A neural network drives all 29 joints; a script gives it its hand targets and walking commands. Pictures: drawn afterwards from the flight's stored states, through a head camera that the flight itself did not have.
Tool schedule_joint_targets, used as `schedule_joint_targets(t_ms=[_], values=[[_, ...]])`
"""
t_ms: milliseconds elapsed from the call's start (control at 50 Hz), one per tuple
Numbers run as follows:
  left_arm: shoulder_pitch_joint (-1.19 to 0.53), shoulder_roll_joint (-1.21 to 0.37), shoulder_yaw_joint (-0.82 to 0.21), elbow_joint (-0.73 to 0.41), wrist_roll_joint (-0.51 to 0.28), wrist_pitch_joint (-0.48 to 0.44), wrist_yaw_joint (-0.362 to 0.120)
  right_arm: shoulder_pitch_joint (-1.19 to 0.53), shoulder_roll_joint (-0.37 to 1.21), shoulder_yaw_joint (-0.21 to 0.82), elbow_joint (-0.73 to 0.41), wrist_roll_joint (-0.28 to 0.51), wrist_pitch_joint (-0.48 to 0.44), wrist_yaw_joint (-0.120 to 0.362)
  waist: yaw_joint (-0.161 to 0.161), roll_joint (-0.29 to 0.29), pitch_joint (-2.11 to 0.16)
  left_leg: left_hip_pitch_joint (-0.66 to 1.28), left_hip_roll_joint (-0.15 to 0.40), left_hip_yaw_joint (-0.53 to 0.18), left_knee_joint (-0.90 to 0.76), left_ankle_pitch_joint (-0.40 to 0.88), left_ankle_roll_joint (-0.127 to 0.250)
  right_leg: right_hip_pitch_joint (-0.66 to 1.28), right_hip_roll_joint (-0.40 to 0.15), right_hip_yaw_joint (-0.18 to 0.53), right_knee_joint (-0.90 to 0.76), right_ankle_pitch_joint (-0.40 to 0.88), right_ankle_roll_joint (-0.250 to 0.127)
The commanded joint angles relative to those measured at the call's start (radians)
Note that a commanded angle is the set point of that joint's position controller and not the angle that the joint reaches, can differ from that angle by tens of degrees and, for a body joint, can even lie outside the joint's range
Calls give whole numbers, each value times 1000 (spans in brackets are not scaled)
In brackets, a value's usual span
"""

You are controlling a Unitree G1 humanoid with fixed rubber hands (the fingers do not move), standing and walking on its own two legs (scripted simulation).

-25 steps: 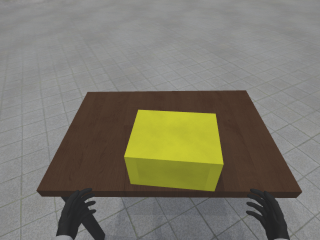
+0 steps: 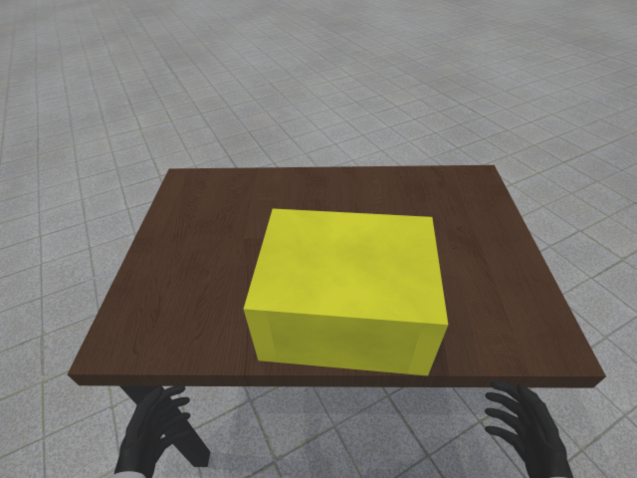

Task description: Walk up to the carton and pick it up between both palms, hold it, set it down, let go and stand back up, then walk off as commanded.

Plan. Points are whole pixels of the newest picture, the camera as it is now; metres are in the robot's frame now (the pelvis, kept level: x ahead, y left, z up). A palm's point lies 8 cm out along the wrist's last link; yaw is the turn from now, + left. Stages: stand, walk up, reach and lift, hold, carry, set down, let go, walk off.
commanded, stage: set down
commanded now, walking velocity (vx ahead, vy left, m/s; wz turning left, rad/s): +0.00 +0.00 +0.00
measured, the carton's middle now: (346, 288) +0.44 -0.02 -0.04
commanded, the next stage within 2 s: let go in 1.22 s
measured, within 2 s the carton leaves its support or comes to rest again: neither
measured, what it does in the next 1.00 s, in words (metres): stands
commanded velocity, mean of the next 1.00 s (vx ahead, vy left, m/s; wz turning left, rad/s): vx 0.00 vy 0.00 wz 0.00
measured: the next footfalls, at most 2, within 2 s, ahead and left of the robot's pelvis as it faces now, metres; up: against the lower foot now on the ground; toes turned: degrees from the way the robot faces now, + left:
none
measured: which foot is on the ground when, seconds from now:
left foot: down 0.00-1.00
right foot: down 0.00-1.00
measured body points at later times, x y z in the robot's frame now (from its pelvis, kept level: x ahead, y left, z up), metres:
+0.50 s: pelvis +0.01 -0.01 +0.00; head +0.02 -0.01 +0.45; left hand +0.19 +0.24 -0.06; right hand +0.17 -0.23 -0.06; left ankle +0.01 +0.11 -0.74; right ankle +0.01 -0.13 -0.74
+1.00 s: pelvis +0.01 -0.01 +0.00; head +0.02 -0.01 +0.45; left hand +0.17 +0.25 -0.07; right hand +0.17 -0.23 -0.08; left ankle +0.01 +0.11 -0.74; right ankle +0.01 -0.13 -0.74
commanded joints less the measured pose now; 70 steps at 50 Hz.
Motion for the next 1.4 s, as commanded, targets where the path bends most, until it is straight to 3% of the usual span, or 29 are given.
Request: schedule_joint_targets(t_ms=[0, 20, 40, 60, 100, 280, 360, 380, 400, 540, 780, 800, 820, 880, 960, 1140, 1380], values=[[-90, 213, -66, -160, 25, -38, 8, -99, -66, -53, -67, -87, -73, 3, 22, 2, -66, 147, 12, 19, -188, 151, -40, 68, 38, 13, -158, 85, -49], [-77, 207, -59, -111, 36, -30, 1, -93, -61, -45, -33, -92, -70, 2, 24, -1, -49, 148, 11, 24, -188, 160, -42, 73, 38, 16, -162, 89, -48], [-67, 204, -61, -167, 40, -35, 2, -84, -66, -49, -62, -80, -83, 2, 23, 11, -66, 161, 12, 18, -185, 191, -46, 84, 39, 14, -159, 122, -48], [-64, 196, -55, -90, 55, -18, -4, -91, -64, -42, 8, -94, -77, 4, 24, 17, -45, 169, 9, 23, -185, 190, -48, 69, 40, 15, -170, 101, -51], [-55, 187, -58, -132, 61, -22, -3, -84, -75, -43, -7, -89, -94, 8, 19, 12, -71, 198, 8, 24, -175, 247, -53, 75, 47, 4, -165, 146, -47], [5, 159, -40, -105, 85, -18, 3, -64, -104, -18, 62, -91, -158, 23, 40, 4, -110, 254, 10, 31, -151, 391, -69, 61, 63, -8, -165, 244, -45], [-6, 157, -39, -58, 100, 2, -4, -72, -99, -15, 127, -114, -158, 21, 23, -8, -78, 245, 11, 34, -159, 358, -63, 55, 58, -11, -173, 224, -42], [8, 163, -29, -95, 99, 1, -2, -66, -100, -9, 84, -105, -167, 18, 37, -18, -90, 241, 8, 37, -159, 372, -60, 75, 56, -10, -169, 249, -38], [7, 145, -36, -37, 109, 12, -4, -72, -102, -15, 144, -117, -161, 21, 28, -11, -68, 242, 12, 33, -163, 362, -64, 60, 59, -11, -175, 227, -43], [-26, 128, -54, -71, 114, 42, 17, -123, -109, -32, 153, -135, -170, 35, 36, 10, -78, 240, 24, 38, -171, 323, -65, 36, 64, -30, -168, 168, -50], [-100, 97, -94, -12, 125, 105, 41, -199, -97, -64, 269, -189, -144, 54, 19, 2, -21, 153, 37, 40, -204, 124, -45, 10, 54, -39, -159, 40, -57], [-110, 97, -100, -55, 122, 99, 48, -197, -99, -65, 243, -179, -150, 56, 22, 10, -39, 156, 36, 41, -198, 129, -48, 15, 54, -42, -152, 53, -55], [-112, 92, -99, -3, 133, 111, 46, -208, -97, -66, 304, -193, -142, 59, 18, 11, -15, 152, 37, 38, -200, 120, -46, 4, 53, -38, -158, 37, -59], [-113, 99, -93, -43, 127, 106, 50, -207, -90, -57, 282, -188, -151, 59, 22, -7, -51, 156, 32, 41, -185, 137, -40, 12, 50, -39, -150, 61, -54], [-102, 92, -89, 3, 143, 116, 42, -207, -90, -49, 329, -194, -156, 60, 17, -12, -45, 175, 28, 45, -178, 175, -41, 14, 48, -38, -156, 94, -52], [-94, 66, -91, 1, 156, 123, 51, -224, -105, -56, 384, -195, -180, 70, 19, 7, -62, 191, 29, 39, -161, 225, -51, 3, 56, -48, -149, 119, -59], [-114, 47, -102, 29, 168, 135, 52, -246, -115, -59, 425, -205, -198, 75, 12, -4, -67, 193, 28, 36, -154, 213, -43, 2, 56, -52, -146, 129, -58]])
